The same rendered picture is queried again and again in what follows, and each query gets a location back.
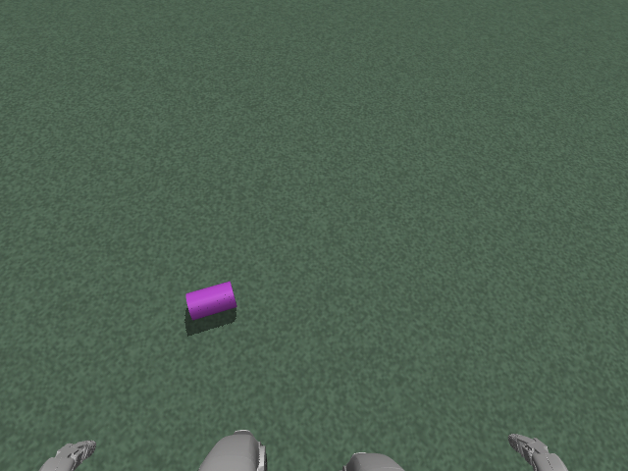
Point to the can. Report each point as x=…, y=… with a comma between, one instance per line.
x=209, y=301

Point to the right robot hand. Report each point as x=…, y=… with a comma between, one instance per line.
x=536, y=453

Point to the left robot hand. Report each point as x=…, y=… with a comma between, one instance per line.
x=69, y=457

